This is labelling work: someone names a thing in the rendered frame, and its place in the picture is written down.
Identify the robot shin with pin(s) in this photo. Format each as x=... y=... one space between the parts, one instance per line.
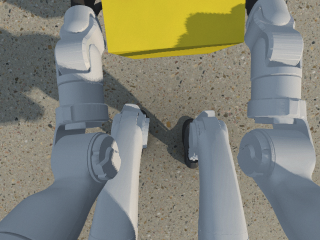
x=126 y=107
x=206 y=113

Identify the left robot upper arm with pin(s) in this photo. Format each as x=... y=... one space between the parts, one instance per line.
x=81 y=164

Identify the robot right shin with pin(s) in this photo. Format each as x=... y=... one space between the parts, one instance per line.
x=206 y=113

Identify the right robot upper arm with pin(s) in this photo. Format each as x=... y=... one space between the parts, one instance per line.
x=281 y=162

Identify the robot left forearm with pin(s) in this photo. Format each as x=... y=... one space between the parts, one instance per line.
x=79 y=74

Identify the left robot hand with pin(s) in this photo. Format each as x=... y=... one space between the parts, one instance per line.
x=89 y=3

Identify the right robot hand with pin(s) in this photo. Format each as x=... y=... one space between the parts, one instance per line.
x=249 y=5

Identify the robot right forearm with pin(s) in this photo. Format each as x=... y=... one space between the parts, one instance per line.
x=276 y=50

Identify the carton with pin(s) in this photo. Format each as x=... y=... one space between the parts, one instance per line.
x=140 y=29

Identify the robot left shin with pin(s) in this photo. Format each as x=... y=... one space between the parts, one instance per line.
x=126 y=107

